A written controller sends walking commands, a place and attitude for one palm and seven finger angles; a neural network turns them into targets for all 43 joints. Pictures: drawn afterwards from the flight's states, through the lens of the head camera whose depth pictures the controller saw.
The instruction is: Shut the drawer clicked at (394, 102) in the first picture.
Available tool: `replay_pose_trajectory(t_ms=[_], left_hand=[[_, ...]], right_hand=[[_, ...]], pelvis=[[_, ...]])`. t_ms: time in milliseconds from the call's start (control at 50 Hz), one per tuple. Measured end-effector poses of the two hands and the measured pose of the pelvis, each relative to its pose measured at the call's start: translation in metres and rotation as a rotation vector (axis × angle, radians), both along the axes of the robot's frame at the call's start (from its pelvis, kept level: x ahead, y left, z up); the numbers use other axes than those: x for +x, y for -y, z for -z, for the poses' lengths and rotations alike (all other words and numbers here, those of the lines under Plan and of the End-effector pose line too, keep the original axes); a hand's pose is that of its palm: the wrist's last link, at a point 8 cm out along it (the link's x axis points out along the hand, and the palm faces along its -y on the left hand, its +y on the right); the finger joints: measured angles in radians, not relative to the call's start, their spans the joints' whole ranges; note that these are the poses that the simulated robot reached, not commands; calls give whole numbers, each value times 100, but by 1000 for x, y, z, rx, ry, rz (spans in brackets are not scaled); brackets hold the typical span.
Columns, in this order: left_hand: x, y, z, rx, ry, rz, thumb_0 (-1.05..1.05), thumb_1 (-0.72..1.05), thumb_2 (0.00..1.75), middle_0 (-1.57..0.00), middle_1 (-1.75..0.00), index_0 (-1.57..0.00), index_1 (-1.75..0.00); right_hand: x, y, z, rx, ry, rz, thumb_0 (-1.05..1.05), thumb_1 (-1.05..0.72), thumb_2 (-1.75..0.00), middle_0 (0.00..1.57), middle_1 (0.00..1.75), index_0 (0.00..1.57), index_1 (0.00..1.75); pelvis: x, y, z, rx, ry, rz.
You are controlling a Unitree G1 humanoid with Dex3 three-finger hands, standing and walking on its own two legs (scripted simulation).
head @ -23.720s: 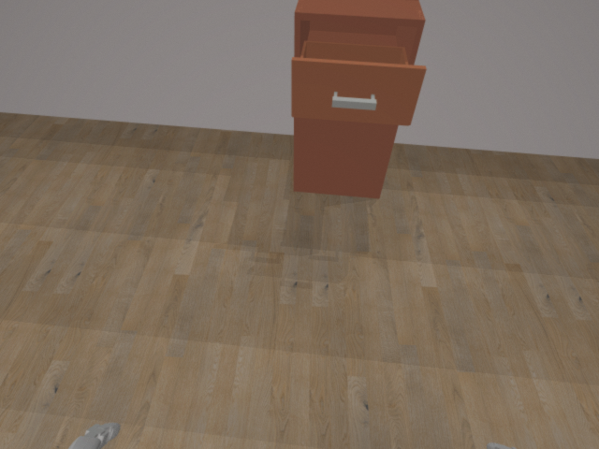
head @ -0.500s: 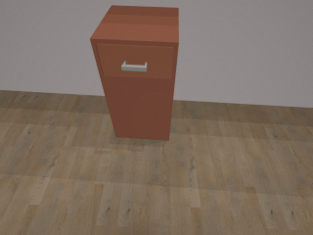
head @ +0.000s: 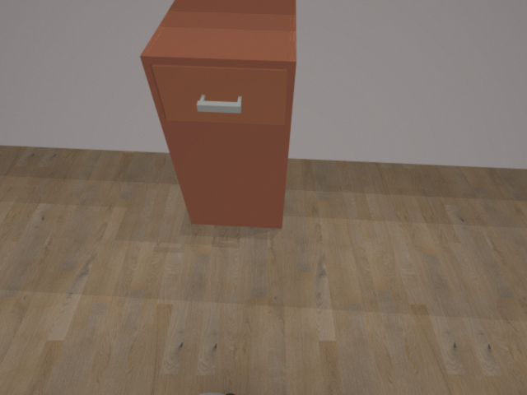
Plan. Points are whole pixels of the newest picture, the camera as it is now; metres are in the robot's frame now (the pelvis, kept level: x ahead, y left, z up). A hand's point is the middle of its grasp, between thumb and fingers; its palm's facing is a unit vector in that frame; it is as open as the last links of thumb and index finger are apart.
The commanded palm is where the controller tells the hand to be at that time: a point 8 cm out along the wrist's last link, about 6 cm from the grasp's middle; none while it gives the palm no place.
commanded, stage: look to check the result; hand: left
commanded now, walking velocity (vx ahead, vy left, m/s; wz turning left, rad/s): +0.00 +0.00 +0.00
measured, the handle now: (220, 102) +0.87 +0.17 -0.08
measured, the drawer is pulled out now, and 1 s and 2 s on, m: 0.00 0.00 0.00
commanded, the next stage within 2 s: stand and wait in 0.20 s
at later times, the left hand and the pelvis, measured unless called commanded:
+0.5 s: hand out of the picture +0.03 +0.22 -0.17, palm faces -0.02 -0.95 -0.30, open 7.4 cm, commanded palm none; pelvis +0.00 +0.00 +0.00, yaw +0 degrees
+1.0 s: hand out of the picture +0.04 +0.23 -0.16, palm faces -0.02 -0.95 -0.31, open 7.4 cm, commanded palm none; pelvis +0.00 +0.00 +0.00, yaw -1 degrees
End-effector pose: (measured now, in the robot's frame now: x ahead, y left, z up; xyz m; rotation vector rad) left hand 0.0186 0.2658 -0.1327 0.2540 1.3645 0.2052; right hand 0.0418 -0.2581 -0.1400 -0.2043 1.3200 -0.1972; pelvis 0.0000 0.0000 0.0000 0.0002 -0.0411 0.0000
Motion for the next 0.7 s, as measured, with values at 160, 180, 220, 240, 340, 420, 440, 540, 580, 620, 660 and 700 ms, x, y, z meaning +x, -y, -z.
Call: replay_pose_trajectory(t_ms=[160,180,220,240,340,420,440,540,580,620,660,700], left_hand=[[-4,-2,-2,4,-7,-1,1,90,90,-20,-30,-20,-30],[-4,-2,-2,4,-7,0,1,90,90,-20,-30,-20,-30],[-3,-2,-2,3,-5,2,1,90,90,-20,-30,-20,-30],[-3,-2,-2,2,-4,3,1,90,90,-20,-30,-20,-30],[1,-2,-3,3,5,10,1,90,90,-20,-30,-20,-30],[6,-2,-3,4,14,16,1,90,90,-20,-30,-20,-30],[7,-2,-3,5,17,17,1,90,90,-20,-30,-20,-30],[12,-3,-3,8,27,23,1,90,90,-20,-30,-20,-30],[13,-3,-4,8,28,25,1,90,90,-20,-30,-20,-30],[15,-3,-4,9,29,27,1,90,90,-20,-30,-20,-30],[16,-3,-4,10,29,28,1,90,90,-20,-30,-20,-30],[17,-4,-4,11,29,30,1,90,90,-20,-30,-20,-30]], right_hand=[[11,4,-3,-8,25,-12,1,-91,-90,20,30,21,30],[12,5,-3,-10,28,-13,1,-91,-90,20,30,21,30],[14,6,-4,-12,32,-14,1,-91,-90,20,30,21,30],[14,7,-4,-13,34,-14,1,-91,-90,20,30,21,30],[15,9,-6,-17,38,-12,1,-91,-90,20,30,21,30],[14,12,-7,-20,36,-10,1,-91,-90,20,30,21,30],[13,12,-7,-21,34,-10,1,-91,-90,20,30,21,30],[9,14,-7,-25,23,-7,1,-91,-90,20,30,21,30],[8,15,-7,-26,18,-5,1,-91,-90,20,30,21,30],[7,15,-7,-26,15,-3,1,-91,-90,20,30,21,30],[6,15,-7,-25,13,-1,1,-91,-90,20,30,21,30],[5,15,-6,-25,11,1,1,-91,-90,20,30,21,30]], pelvis=[[0,0,-1,0,3,3],[0,0,-1,1,3,3],[0,0,-1,1,3,4],[0,0,-1,2,3,4],[0,1,-2,3,3,7],[1,2,-2,3,3,7],[1,2,-2,3,3,7],[1,3,-2,2,3,7],[1,3,-2,2,2,7],[2,3,-2,3,2,8],[2,3,-2,3,2,9],[2,3,-2,3,1,9]])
